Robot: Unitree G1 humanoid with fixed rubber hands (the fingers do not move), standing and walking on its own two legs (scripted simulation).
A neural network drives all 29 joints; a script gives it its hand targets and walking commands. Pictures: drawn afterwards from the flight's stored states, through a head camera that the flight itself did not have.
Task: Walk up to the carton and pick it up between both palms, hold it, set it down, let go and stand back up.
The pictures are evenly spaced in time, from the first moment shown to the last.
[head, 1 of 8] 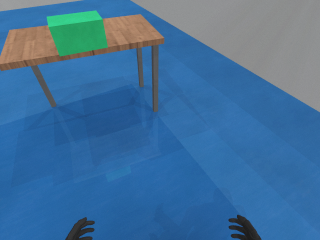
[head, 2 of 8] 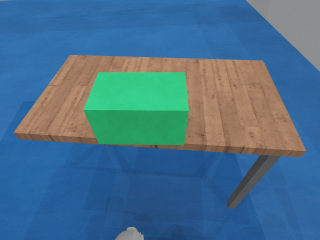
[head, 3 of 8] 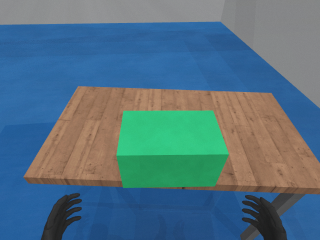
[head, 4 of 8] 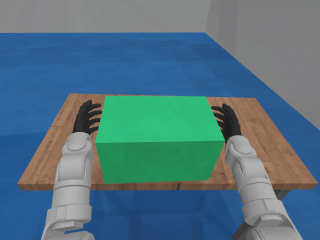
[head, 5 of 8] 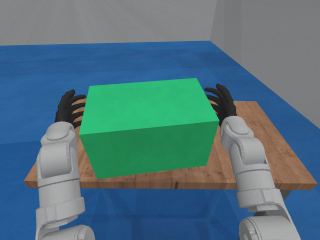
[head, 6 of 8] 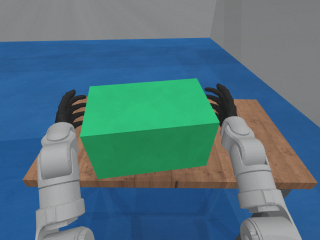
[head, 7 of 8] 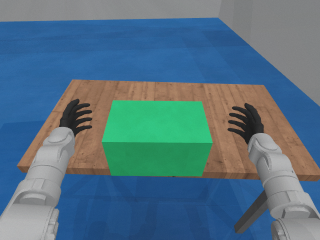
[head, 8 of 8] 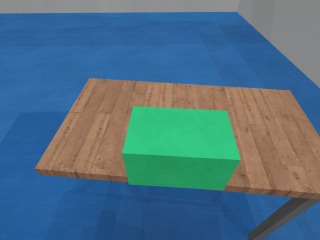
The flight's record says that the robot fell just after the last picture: no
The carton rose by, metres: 0.16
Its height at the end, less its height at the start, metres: +0.00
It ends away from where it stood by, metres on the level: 0.01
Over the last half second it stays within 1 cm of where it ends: yes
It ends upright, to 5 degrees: yes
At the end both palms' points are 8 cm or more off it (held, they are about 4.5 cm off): yes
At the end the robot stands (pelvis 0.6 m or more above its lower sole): yes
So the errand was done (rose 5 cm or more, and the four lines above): yes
